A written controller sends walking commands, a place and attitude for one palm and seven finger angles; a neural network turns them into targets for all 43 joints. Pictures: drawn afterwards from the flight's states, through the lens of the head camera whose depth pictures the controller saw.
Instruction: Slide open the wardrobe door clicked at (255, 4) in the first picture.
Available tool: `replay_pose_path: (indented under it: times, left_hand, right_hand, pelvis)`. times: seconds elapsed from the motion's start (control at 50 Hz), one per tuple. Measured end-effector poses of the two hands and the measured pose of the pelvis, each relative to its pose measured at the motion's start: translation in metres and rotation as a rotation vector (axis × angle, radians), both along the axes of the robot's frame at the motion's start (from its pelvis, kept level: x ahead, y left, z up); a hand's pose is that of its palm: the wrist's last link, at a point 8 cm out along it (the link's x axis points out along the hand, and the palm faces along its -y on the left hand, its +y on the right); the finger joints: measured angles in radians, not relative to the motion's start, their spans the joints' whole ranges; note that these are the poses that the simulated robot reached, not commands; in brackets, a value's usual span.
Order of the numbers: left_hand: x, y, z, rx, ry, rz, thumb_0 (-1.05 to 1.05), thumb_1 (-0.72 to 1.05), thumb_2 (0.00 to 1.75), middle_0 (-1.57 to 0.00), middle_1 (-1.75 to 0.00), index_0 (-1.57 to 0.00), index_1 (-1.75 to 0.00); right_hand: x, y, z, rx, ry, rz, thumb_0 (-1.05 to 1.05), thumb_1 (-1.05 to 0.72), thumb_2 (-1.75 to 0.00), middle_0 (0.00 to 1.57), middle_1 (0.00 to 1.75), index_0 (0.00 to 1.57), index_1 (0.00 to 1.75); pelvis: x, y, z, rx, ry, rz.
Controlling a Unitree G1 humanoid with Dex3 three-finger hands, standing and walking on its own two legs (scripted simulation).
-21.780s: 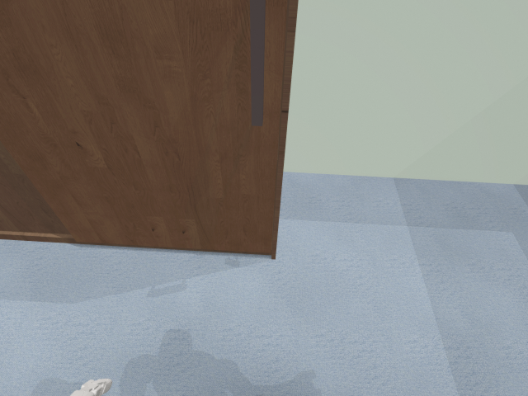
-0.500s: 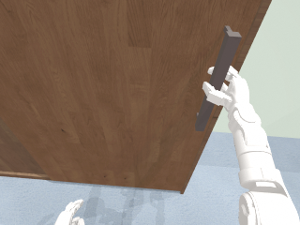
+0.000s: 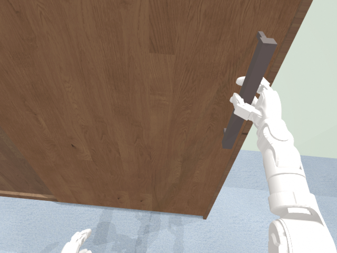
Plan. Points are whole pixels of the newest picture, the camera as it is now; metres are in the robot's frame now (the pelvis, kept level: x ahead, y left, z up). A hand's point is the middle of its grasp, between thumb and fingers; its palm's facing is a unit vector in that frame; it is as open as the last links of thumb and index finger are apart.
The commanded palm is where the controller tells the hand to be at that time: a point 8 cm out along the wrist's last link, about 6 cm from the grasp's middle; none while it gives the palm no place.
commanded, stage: grip the handle and tug to test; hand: right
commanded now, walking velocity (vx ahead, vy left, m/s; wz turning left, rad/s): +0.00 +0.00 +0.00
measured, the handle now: (241, 98) +0.47 -0.14 +0.16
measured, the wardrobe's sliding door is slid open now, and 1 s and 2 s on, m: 0.00 0.00 0.00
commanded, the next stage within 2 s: tug the door sideways, standing still in 0.28 s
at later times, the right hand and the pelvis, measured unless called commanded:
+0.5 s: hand (239, 106) +0.41 -0.12 +0.18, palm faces +0.00 +1.00 +0.00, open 6.4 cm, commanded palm +0.39 -0.16 +0.18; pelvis +0.05 +0.00 +0.00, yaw +1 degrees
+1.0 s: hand (237, 105) +0.41 -0.12 +0.18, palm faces +0.08 +1.00 -0.04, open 6.4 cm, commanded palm +0.39 -0.12 +0.18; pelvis +0.02 +0.00 +0.00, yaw -5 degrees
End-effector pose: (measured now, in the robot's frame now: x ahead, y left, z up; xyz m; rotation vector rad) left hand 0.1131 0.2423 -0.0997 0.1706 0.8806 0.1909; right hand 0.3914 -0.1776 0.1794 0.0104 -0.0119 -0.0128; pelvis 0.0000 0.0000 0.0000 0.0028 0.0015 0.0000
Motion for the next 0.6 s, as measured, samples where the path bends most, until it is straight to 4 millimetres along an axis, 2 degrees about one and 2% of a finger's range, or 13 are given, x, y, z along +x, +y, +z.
replay_pose_path:
  times: [0.12,0.24,0.48,0.6]
  left_hand:
    - [0.007,0.002,0.003,-0.009,-0.022,0.01,0.01,0.9,0.9,-0.2,-0.3,-0.2,-0.3]
    - [0.023,0.003,0.008,-0.019,-0.052,0.012,0.01,0.9,0.9,-0.2,-0.3,-0.2,-0.3]
    - [0.079,-0.001,0.019,-0.008,-0.083,-0.03,0.01,0.9,0.9,-0.2,-0.3,-0.2,-0.3]
    - [0.105,-0.01,0.015,0.016,-0.055,-0.111,0.01,0.9,0.9,-0.2,-0.3,-0.2,-0.3]
  right_hand:
    - [-0.001,0.001,0.0,-0.003,-0.008,-0.006,0.0,-0.66,-0.8,0.29,1.39,0.29,1.37]
    - [-0.002,0.002,-0.001,-0.007,-0.017,-0.003,0.0,-0.69,-0.77,0.27,1.4,0.26,1.37]
    - [-0.003,0.001,0.0,-0.011,-0.011,0.009,0.0,-0.7,-0.74,0.26,1.39,0.25,1.36]
    - [-0.001,0.001,0.001,-0.01,0.005,-0.009,0.0,-0.65,-0.79,0.3,1.37,0.3,1.36]
  pelvis:
    - [0.006,0.0,0.001,-0.005,0.001,0.014]
    - [0.017,0.001,0.002,-0.011,0.002,0.03]
    - [0.047,0.001,0.003,-0.012,0.012,0.024]
    - [0.049,0.002,0.001,-0.012,0.013,-0.022]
